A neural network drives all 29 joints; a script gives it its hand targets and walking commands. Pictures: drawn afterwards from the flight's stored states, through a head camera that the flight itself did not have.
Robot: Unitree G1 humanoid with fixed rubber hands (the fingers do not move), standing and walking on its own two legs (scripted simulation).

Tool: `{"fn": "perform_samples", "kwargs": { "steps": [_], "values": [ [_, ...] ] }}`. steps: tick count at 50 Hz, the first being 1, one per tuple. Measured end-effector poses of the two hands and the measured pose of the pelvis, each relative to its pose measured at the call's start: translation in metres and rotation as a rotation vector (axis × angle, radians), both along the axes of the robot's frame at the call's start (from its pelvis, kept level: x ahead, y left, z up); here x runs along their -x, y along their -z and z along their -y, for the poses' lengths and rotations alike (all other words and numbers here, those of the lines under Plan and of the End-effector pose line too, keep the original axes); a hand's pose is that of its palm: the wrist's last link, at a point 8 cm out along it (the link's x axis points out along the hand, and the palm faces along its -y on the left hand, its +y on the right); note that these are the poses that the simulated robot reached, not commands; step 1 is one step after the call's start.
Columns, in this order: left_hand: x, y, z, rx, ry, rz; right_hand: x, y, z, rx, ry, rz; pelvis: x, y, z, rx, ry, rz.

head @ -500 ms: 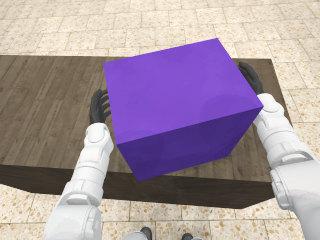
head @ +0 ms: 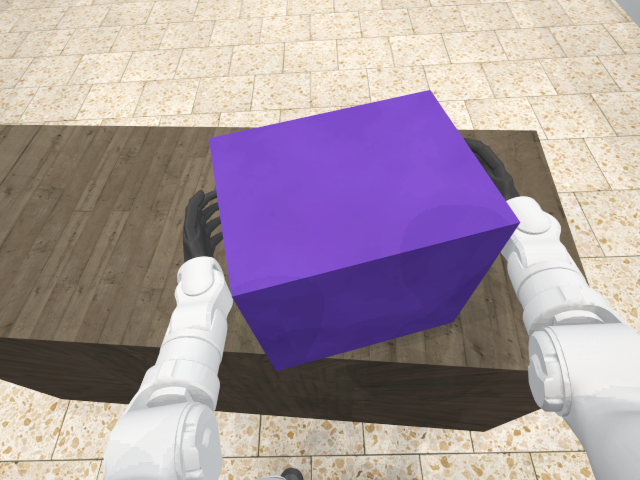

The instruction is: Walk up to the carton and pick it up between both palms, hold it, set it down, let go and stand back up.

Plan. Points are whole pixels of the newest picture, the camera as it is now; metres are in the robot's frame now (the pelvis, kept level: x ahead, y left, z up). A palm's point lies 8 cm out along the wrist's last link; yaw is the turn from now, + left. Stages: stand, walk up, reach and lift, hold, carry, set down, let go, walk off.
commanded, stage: reach and lift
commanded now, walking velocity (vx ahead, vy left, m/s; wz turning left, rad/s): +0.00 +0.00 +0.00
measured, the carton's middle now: (346, 242) +0.41 +0.02 +0.01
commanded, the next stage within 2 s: none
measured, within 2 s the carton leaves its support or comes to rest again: leaves its support in 0.86 s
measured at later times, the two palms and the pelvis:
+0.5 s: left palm (200, 253) +0.36 +0.21 +0.04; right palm (492, 194) +0.46 -0.16 +0.07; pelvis +0.00 +0.00 +0.00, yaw +0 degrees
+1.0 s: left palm (183, 266) +0.33 +0.22 +0.05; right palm (484, 212) +0.42 -0.15 +0.07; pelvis -0.02 +0.00 +0.00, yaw +0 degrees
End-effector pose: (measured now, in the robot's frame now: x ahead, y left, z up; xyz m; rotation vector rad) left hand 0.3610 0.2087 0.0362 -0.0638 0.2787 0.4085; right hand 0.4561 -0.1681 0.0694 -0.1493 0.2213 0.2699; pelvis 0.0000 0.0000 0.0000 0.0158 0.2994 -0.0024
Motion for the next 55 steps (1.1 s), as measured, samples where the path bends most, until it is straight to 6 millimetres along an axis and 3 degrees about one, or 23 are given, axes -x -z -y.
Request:
{"fn": "perform_samples", "kwargs": {
  "steps": [29, 55],
  "values": [
    [0.003, -0.002, -0.003, -0.005, -0.031, 0.015, 0.003, -0.004, -0.006, -0.002, 0.007, 0.054, 0.003, -0.002, 0.000, 0.002, 0.000, -0.011],
    [0.029, -0.016, -0.015, 0.032, -0.046, 0.008, 0.035, -0.011, -0.019, -0.012, 0.033, 0.037, 0.023, -0.002, -0.001, 0.003, 0.000, 0.010]
  ]
}}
